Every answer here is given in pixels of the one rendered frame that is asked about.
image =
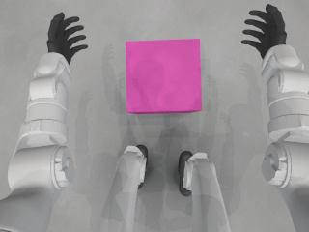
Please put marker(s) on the robot left hand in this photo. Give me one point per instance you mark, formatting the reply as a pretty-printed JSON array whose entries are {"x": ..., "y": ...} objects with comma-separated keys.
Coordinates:
[{"x": 58, "y": 41}]

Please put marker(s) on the robot right hand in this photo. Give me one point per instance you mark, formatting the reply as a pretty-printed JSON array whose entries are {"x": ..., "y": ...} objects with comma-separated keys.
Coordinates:
[{"x": 274, "y": 30}]

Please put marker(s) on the carton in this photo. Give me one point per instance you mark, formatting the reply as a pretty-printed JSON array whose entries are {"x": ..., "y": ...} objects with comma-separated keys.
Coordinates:
[{"x": 163, "y": 76}]

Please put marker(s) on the robot right upper arm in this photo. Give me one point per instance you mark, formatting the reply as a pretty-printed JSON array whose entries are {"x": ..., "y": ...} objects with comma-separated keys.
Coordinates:
[{"x": 286, "y": 165}]

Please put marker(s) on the robot left forearm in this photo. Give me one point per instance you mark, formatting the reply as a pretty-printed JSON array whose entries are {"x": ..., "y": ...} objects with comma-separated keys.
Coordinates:
[{"x": 47, "y": 105}]

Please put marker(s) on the robot right forearm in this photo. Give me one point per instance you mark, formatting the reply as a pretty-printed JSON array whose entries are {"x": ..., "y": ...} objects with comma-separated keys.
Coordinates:
[{"x": 287, "y": 95}]

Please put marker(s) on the left robot shin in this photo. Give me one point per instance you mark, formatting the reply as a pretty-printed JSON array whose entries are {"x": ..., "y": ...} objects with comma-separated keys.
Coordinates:
[{"x": 131, "y": 149}]

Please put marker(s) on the right robot shin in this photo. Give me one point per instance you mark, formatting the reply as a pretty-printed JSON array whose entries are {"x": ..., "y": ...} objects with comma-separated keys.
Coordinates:
[{"x": 199, "y": 155}]

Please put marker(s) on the robot shin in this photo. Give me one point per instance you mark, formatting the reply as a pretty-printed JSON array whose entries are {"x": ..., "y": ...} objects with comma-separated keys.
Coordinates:
[
  {"x": 131, "y": 149},
  {"x": 199, "y": 155}
]

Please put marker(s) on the robot left upper arm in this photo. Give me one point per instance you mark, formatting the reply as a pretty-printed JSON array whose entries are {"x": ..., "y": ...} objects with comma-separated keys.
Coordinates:
[{"x": 37, "y": 177}]

